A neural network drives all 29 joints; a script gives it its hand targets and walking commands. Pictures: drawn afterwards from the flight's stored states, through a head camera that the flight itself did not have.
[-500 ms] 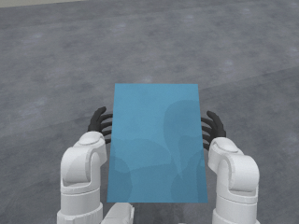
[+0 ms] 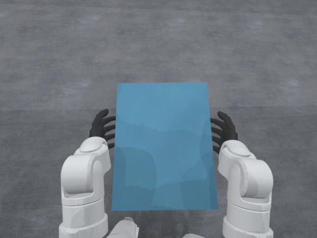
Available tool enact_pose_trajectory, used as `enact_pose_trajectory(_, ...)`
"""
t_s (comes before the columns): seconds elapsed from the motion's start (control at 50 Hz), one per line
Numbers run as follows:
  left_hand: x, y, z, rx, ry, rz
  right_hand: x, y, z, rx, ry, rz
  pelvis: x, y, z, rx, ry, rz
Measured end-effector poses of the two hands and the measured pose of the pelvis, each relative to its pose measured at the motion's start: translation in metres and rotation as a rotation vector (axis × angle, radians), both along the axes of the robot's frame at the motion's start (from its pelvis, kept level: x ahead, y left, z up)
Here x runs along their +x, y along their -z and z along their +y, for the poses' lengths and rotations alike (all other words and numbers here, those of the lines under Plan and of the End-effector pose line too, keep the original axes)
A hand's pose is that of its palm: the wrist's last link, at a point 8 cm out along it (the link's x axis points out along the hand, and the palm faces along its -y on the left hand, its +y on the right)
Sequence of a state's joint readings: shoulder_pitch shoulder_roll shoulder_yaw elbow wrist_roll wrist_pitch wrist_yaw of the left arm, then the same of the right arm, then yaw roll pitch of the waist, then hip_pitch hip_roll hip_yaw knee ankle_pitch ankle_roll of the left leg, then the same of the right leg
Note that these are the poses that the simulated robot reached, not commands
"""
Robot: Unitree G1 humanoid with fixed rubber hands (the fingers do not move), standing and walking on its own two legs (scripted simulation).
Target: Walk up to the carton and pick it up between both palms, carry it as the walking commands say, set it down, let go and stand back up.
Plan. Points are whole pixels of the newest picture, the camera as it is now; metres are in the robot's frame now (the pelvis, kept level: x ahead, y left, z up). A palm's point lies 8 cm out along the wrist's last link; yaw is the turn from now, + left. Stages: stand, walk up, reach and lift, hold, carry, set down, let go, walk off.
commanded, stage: carry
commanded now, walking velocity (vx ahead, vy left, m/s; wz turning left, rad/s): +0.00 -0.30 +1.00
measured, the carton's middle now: (162, 149) +0.33 -0.01 -0.03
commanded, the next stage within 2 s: none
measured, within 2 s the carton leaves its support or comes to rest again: neither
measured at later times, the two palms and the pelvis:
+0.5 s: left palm (90, 130) +0.33 +0.16 +0.06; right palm (208, 116) +0.38 -0.11 +0.07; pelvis +0.05 -0.03 +0.01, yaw +11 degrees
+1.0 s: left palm (88, 100) +0.43 +0.19 +0.05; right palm (183, 69) +0.54 -0.06 +0.06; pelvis +0.20 -0.07 +0.00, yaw +26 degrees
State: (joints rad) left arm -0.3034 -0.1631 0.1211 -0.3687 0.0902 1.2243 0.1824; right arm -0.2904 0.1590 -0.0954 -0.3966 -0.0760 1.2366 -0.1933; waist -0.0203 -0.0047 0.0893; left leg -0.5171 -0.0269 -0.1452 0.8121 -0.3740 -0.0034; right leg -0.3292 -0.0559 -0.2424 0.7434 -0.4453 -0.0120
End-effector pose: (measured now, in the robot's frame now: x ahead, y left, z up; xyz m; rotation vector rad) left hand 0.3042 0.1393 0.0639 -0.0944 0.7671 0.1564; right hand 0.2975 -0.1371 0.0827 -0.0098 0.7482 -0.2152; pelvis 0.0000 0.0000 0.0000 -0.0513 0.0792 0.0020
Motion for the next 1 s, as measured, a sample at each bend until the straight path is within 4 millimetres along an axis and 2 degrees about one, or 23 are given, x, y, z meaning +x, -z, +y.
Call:
enact_pose_trajectory(0.12,-0.006,0.003,0.013,0.007,-0.075,0.051,0.016,0.004,0.014,0.007,-0.074,0.051,0.003,-0.012,-0.009,-0.005,-0.076,0.035)
enact_pose_trajectory(0.2,-0.008,0.002,0.011,0.037,-0.116,0.059,0.026,0.012,0.012,0.039,-0.112,0.059,0.006,-0.011,-0.021,0.022,-0.11,0.047)
enact_pose_trajectory(0.3,0.002,-0.005,0.007,0.047,-0.125,0.047,0.036,0.012,0.007,0.058,-0.121,0.051,0.018,-0.012,-0.027,0.032,-0.124,0.034)
enact_pose_trajectory(0.42,0.023,-0.002,0.016,0.029,-0.151,-0.004,0.064,0.008,0.018,0.042,-0.143,-0.001,0.041,0.001,-0.025,0.042,-0.146,0.045)
enact_pose_trajectory(0.5,0.03,0.002,0.024,0.026,-0.188,0.034,0.081,0.011,0.027,0.037,-0.179,0.032,0.053,-0.007,-0.029,0.032,-0.184,0.072)
enact_pose_trajectory(0.6,0.035,0.005,0.027,0.055,-0.253,0.076,0.105,0.022,0.034,0.066,-0.241,0.073,0.07,-0.012,-0.044,0.026,-0.25,0.107)
enact_pose_trajectory(0.68,0.049,0.006,0.02,0.073,-0.276,0.078,0.125,0.028,0.028,0.088,-0.262,0.074,0.088,-0.01,-0.056,0.039,-0.275,0.099)
enact_pose_trajectory(0.74,0.061,0.002,0.02,0.072,-0.298,0.066,0.142,0.026,0.03,0.09,-0.287,0.062,0.106,-0.009,-0.06,0.057,-0.305,0.082)
enact_pose_trajectory(0.82,0.08,-0.003,0.032,0.075,-0.343,0.02,0.173,0.019,0.045,0.098,-0.333,0.015,0.135,-0.002,-0.059,0.057,-0.352,0.082)
enact_pose_trajectory(0.88,0.097,0.001,0.041,0.059,-0.378,-0.022,0.199,0.015,0.057,0.082,-0.361,-0.027,0.158,0.009,-0.058,0.077,-0.37,0.079)
enact_pose_trajectory(1.0,0.123,0.016,0.047,0.059,-0.433,0.074,0.247,0.022,0.073,0.081,-0.411,0.02,0.202,0.002,-0.066,0.045,-0.437,0.111)
